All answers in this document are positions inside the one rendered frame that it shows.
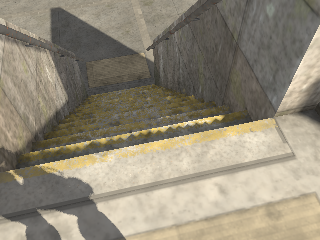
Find stairs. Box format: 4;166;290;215
16;84;253;169

